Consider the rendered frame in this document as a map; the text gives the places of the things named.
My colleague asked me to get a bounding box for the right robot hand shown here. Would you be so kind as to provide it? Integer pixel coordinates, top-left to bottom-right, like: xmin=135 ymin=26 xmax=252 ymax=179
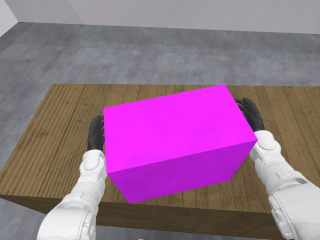
xmin=234 ymin=97 xmax=266 ymax=132

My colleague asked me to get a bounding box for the left robot hand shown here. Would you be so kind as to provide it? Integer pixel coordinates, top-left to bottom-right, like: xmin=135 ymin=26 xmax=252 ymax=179
xmin=87 ymin=115 xmax=105 ymax=152

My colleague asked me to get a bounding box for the pedestal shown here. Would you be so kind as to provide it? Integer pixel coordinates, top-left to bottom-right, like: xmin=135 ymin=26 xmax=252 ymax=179
xmin=0 ymin=83 xmax=320 ymax=240

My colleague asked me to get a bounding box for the carton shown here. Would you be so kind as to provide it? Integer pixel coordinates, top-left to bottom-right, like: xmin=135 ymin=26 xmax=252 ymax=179
xmin=103 ymin=84 xmax=258 ymax=204

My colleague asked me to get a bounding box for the right robot forearm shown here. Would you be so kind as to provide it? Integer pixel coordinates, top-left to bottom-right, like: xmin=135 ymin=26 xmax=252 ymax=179
xmin=249 ymin=130 xmax=320 ymax=196

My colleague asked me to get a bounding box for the robot left upper arm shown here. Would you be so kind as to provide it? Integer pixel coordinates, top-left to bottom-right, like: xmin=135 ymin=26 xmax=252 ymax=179
xmin=38 ymin=208 xmax=96 ymax=240

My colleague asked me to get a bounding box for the left robot forearm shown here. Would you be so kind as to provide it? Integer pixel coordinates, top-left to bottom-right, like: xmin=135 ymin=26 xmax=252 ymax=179
xmin=36 ymin=149 xmax=107 ymax=240

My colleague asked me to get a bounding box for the robot right upper arm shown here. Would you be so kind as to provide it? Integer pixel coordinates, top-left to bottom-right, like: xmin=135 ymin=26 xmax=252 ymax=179
xmin=268 ymin=182 xmax=320 ymax=240

